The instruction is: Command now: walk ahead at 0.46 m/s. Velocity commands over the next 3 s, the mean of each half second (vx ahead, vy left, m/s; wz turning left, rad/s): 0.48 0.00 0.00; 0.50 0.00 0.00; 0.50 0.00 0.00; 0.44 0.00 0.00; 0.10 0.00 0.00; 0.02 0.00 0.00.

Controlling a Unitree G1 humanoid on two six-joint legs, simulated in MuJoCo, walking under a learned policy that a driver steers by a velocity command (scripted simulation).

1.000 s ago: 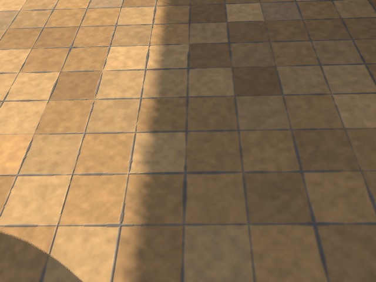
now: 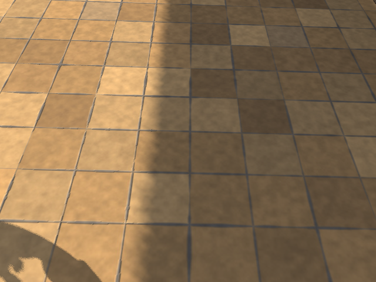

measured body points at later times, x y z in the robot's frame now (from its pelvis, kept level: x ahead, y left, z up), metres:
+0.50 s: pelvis +0.29 -0.04 -0.01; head +0.32 -0.05 +0.44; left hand +0.32 +0.21 -0.15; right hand +0.32 -0.28 -0.16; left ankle +0.23 +0.09 -0.65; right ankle +0.32 -0.10 -0.75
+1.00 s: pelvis +0.58 +0.01 -0.01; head +0.61 +0.03 +0.44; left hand +0.57 +0.26 -0.17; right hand +0.68 -0.24 -0.14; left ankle +0.64 +0.07 -0.75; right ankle +0.46 -0.11 -0.65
